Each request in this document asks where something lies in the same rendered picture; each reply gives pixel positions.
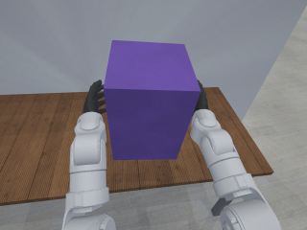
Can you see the table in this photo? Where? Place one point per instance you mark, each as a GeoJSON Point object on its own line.
{"type": "Point", "coordinates": [37, 131]}

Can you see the right robot hand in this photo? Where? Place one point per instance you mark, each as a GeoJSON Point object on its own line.
{"type": "Point", "coordinates": [202, 102]}

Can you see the robot right upper arm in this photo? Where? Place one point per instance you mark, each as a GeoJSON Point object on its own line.
{"type": "Point", "coordinates": [251, 214]}

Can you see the robot left forearm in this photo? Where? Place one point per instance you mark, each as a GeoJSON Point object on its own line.
{"type": "Point", "coordinates": [87, 186]}

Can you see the robot right forearm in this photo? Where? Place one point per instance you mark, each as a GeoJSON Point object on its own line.
{"type": "Point", "coordinates": [231, 181]}

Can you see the robot left upper arm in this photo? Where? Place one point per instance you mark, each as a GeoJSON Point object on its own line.
{"type": "Point", "coordinates": [91, 222]}

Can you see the left robot hand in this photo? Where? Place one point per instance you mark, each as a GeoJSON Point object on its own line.
{"type": "Point", "coordinates": [91, 103]}

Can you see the carton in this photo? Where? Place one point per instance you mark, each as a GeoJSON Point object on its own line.
{"type": "Point", "coordinates": [151, 92]}

